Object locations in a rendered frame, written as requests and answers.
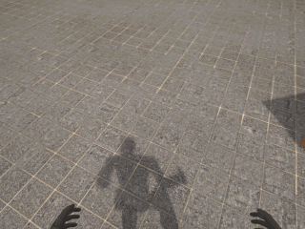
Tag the robot left hand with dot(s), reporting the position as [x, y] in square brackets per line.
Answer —
[60, 222]

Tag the robot right hand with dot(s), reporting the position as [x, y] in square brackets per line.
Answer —
[268, 221]

